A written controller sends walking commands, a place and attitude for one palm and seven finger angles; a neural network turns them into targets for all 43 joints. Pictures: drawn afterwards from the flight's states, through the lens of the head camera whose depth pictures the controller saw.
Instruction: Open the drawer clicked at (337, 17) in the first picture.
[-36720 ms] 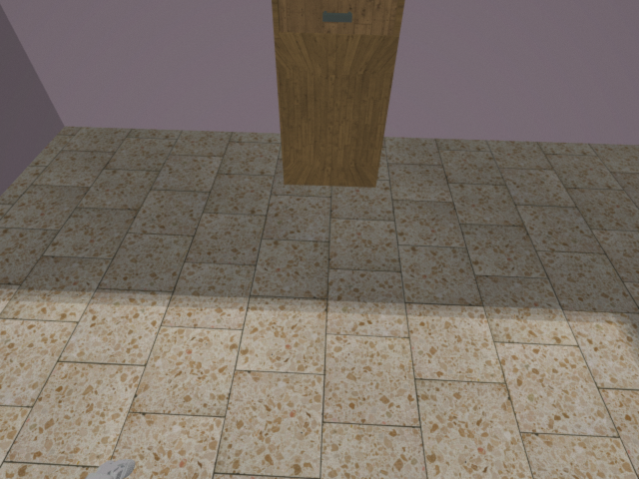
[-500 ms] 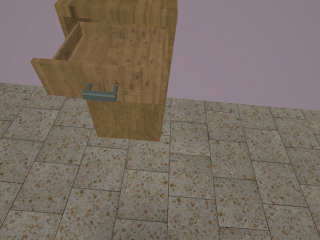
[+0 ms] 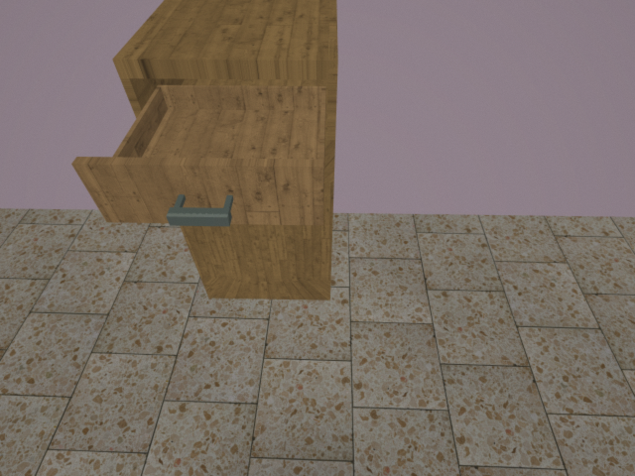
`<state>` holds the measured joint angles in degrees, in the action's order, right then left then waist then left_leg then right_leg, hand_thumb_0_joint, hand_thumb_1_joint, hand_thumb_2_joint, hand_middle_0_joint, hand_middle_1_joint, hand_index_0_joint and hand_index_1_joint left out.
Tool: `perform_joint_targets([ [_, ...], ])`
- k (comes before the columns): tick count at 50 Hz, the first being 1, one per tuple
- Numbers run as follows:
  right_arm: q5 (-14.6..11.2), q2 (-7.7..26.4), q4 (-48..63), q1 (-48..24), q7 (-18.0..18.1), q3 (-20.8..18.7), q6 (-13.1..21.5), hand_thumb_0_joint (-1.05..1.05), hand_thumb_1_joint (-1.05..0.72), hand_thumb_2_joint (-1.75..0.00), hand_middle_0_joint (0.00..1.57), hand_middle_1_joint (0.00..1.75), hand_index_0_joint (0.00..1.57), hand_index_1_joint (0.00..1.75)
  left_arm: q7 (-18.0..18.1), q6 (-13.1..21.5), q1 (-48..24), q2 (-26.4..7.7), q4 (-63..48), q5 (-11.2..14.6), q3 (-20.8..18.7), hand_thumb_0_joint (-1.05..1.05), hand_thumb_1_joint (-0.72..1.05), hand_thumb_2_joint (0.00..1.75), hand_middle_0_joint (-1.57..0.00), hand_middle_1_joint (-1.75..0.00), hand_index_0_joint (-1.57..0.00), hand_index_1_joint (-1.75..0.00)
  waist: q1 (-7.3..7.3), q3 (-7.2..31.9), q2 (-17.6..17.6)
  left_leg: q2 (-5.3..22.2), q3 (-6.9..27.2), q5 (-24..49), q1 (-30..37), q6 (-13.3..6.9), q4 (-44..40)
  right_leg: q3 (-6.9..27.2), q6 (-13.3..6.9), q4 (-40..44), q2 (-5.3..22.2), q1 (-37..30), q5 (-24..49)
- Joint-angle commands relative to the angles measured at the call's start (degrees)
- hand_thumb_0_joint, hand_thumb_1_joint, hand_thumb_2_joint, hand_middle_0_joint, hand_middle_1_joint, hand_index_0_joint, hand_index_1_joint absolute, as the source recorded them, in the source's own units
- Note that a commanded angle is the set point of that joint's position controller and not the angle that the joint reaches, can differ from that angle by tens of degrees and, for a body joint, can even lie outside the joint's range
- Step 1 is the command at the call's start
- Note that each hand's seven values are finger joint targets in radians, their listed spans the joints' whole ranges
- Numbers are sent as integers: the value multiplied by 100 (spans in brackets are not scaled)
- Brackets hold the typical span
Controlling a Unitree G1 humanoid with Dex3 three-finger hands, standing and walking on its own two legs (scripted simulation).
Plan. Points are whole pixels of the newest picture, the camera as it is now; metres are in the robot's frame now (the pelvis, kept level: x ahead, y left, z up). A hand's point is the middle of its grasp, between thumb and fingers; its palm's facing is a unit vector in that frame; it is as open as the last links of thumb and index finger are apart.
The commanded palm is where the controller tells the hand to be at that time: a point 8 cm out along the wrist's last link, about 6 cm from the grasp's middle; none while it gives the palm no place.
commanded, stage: let the arm hang, fingers relaxed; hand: left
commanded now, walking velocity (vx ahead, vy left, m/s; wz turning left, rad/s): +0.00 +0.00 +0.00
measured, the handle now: (202, 208) +0.52 +0.23 +0.02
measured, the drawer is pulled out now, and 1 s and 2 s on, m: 0.29 0.29 0.29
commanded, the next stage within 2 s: look to check the result in 0.24 s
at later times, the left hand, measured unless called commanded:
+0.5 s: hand out of the picture +0.06 +0.20 -0.17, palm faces -0.01 -0.96 -0.27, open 7.4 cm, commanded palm none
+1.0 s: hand out of the picture +0.11 +0.22 -0.16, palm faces -0.03 -0.95 -0.32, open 7.4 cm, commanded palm none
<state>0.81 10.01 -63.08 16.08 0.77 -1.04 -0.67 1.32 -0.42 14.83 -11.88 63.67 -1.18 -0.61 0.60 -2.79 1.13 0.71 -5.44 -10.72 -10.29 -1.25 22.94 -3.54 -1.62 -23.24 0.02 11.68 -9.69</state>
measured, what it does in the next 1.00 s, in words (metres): stands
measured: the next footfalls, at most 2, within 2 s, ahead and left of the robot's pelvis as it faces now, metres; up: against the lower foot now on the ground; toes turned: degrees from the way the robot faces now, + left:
none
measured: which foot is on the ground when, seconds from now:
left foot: down 0.00-1.00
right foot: down 0.00-1.00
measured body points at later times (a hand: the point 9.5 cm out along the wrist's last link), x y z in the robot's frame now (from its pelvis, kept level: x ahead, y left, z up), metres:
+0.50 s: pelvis +0.02 -0.01 +0.00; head +0.04 -0.02 +0.45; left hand +0.06 +0.25 -0.15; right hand +0.04 -0.25 -0.16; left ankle +0.02 +0.11 -0.74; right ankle +0.03 -0.10 -0.74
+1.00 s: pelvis +0.04 -0.02 +0.01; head +0.05 -0.02 +0.46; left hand +0.11 +0.27 -0.13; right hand +0.09 -0.30 -0.14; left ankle +0.02 +0.11 -0.74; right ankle +0.03 -0.10 -0.74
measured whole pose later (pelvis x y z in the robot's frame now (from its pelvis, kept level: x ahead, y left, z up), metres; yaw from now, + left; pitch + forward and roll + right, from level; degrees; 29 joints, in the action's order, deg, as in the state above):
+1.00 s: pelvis +0.04 -0.02 +0.01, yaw +0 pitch -2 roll +0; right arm 0.8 16.6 -63.7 7.9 0.6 -1.2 0.2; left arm 0.7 1.2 7.2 -16.7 64.5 -1.0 -1.0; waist 0.9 -3.3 0.4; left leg 2.0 -5.3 -10.9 -4.8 0.5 17.3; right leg -3.6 -2.7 -17.2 -1.8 6.1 -9.7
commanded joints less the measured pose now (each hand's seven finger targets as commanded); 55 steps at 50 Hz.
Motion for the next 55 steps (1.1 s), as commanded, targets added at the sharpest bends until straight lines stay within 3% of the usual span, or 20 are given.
perform_joint_targets([
  [1, -2, 633, 101, 327, 73, -102, 78, 0, -90, -90, 20, 30, 20, 30, 54, 116, 173, -785, -174, 30, -167, 0, 90, 90, -20, -30, -20, -30, -19, -266, -97, 552, 700, -455, -179, -104, -631, 724, -100, 710, 603, 189, -641],
  [7, -4, 642, 83, 205, 92, -92, 117, 0, -90, -90, 20, 30, 20, 30, 58, 160, 54, -747, -159, 41, -166, 0, 90, 90, -20, -30, -20, -30, -24, -110, 123, 593, 691, -5, -39, -54, -641, 693, -110, 675, 622, -56, -32],
  [23, -14, 984, 95, -148, 113, -162, 138, 0, -90, -90, 20, 30, 20, 30, 52, 228, -250, -989, -166, 46, -218, 0, 90, 90, -20, -30, -20, -30, 22, 147, -105, 662, 646, 364, 365, -15, -648, 708, -119, 748, 656, -299, 671],
  [38, -14, 1407, 143, -579, 80, -180, 149, 0, -90, -90, 20, 30, 20, 30, 27, 268, -573, -1369, -172, 46, -246, 0, 90, 90, -20, -30, -20, -30, 21, 270, -66, 710, 657, 506, 561, 1, -735, 797, -112, 854, 704, -452, 937],
  [39, -22, 1410, 160, -611, 83, -176, 150, 0, -90, -90, 20, 30, 20, 30, 27, 273, -567, -1394, -191, 43, -265, 0, 90, 90, -20, -30, -20, -30, -2, 210, -181, 727, 643, 525, 588, -11, -746, 760, -107, 872, 685, -415, 950],
  [40, -14, 1450, 140, -626, 77, -180, 152, 0, -90, -90, 20, 30, 20, 30, 28, 271, -609, -1417, -170, 42, -249, 0, 90, 90, -20, -30, -20, -30, 18, 286, -19, 717, 644, 565, 604, -3, -733, 786, -103, 876, 722, -475, 998],
  [48, -15, 1627, 189, -796, 64, -175, 174, 0, -90, -90, 20, 30, 20, 30, 16, 294, -784, -1579, -199, 47, -257, 0, 90, 90, -20, -30, -20, -30, 15, 426, -37, 751, 649, 849, 708, 25, -765, 778, -104, 846, 749, -626, 1360],
  [49, -23, 1631, 202, -803, 70, -172, 172, 0, -90, -90, 20, 30, 20, 30, 18, 299, -786, -1594, -212, 43, -271, 0, 90, 90, -20, -30, -20, -30, 1, 385, -146, 772, 640, 860, 731, 13, -770, 769, -99, 865, 724, -603, 1366],
  [55, -13, 1718, 186, -875, 51, -164, 162, 0, -90, -90, 20, 30, 20, 30, 6, 284, -889, -1654, -223, 43, -249, 0, 90, 90, -20, -30, -20, -30, 9, 301, -56, 762, 660, 684, 678, 28, -839, 801, -70, 954, 749, -586, 1103],
])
